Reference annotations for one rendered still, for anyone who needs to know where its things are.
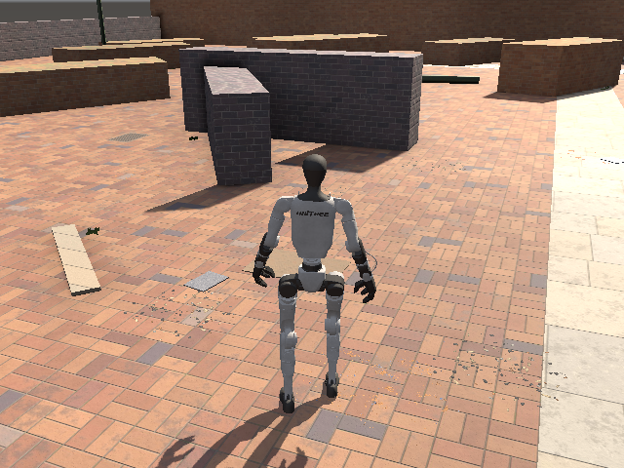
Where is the left robot upper arm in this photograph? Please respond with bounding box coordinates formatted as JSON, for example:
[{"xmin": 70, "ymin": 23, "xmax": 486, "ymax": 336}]
[{"xmin": 263, "ymin": 196, "xmax": 293, "ymax": 248}]

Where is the robot left thigh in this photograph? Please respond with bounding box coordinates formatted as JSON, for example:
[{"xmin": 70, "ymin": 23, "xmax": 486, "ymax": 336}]
[{"xmin": 278, "ymin": 273, "xmax": 298, "ymax": 349}]

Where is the right robot upper arm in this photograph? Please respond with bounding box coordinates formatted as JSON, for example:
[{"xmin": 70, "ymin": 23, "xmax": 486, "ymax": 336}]
[{"xmin": 334, "ymin": 197, "xmax": 361, "ymax": 253}]

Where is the robot right thigh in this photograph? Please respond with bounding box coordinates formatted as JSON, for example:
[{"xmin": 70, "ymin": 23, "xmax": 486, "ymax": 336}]
[{"xmin": 325, "ymin": 271, "xmax": 345, "ymax": 335}]

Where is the robot left forearm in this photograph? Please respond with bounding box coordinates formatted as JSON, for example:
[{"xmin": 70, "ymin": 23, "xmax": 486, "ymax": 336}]
[{"xmin": 254, "ymin": 232, "xmax": 274, "ymax": 268}]

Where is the robot thigh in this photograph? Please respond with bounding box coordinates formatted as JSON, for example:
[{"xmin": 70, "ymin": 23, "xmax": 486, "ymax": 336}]
[
  {"xmin": 325, "ymin": 271, "xmax": 345, "ymax": 335},
  {"xmin": 278, "ymin": 273, "xmax": 298, "ymax": 349}
]

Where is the robot right forearm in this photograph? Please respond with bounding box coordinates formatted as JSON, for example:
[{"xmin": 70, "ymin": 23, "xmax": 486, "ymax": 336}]
[{"xmin": 352, "ymin": 237, "xmax": 373, "ymax": 282}]

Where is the right robot hand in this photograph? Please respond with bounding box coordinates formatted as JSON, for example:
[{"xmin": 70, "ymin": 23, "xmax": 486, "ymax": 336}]
[{"xmin": 354, "ymin": 277, "xmax": 376, "ymax": 303}]

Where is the left robot hand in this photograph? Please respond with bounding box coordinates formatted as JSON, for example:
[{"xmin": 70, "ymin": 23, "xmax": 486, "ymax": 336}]
[{"xmin": 253, "ymin": 265, "xmax": 275, "ymax": 288}]

